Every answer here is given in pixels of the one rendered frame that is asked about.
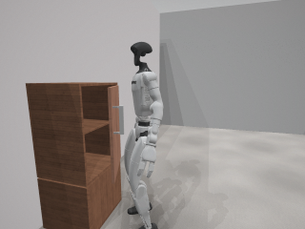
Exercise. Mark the left robot forearm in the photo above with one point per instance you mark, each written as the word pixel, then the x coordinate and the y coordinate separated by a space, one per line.
pixel 156 117

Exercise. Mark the robot right thigh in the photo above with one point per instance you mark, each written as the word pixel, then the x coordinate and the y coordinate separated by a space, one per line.
pixel 129 146

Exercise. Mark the robot left upper arm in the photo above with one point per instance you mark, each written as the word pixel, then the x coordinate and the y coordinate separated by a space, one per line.
pixel 151 81

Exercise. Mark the robot left thigh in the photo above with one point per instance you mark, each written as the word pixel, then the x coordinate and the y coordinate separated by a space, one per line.
pixel 134 163

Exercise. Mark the cupboard door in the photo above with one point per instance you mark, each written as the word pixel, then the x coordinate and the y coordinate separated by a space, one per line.
pixel 114 127

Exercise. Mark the right robot forearm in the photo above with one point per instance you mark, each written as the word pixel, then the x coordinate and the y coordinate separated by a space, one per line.
pixel 136 121

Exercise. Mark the handle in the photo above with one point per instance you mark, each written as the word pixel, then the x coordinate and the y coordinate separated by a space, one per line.
pixel 121 119

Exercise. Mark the robot thigh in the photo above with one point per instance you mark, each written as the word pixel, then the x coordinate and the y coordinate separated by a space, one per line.
pixel 134 163
pixel 129 146

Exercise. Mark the robot left hand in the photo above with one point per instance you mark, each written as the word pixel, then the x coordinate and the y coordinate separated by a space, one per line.
pixel 148 154

